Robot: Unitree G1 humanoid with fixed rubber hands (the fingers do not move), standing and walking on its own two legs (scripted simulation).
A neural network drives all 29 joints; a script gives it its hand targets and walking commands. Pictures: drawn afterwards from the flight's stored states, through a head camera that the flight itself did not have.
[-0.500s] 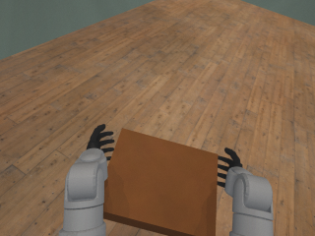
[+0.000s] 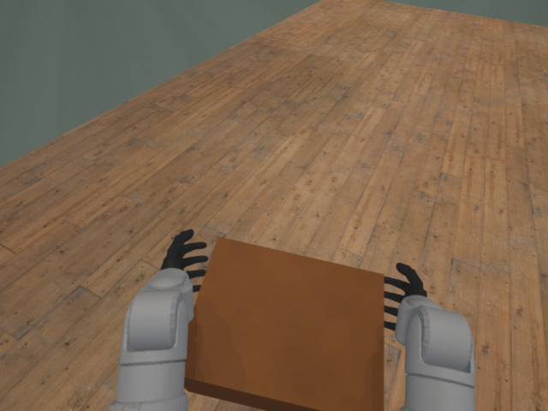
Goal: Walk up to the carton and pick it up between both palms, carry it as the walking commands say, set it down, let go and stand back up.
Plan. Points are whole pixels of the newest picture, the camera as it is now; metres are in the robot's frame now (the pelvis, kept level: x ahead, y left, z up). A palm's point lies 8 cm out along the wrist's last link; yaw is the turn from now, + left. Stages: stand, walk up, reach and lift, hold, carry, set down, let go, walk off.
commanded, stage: carry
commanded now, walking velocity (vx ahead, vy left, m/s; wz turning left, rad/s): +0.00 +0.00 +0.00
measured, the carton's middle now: (281, 335) +0.26 +0.01 -0.03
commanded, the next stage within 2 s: none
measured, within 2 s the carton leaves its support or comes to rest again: neither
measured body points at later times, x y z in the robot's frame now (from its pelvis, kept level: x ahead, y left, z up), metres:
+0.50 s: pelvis -0.13 -0.04 +0.01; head -0.15 -0.07 +0.46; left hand +0.15 +0.12 +0.08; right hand +0.15 -0.21 +0.04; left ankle -0.01 +0.07 -0.72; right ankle -0.08 -0.13 -0.72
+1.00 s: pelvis -0.19 -0.07 +0.00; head -0.24 -0.10 +0.45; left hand +0.08 +0.10 +0.06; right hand +0.09 -0.24 +0.04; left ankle -0.10 +0.05 -0.72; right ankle -0.08 -0.13 -0.72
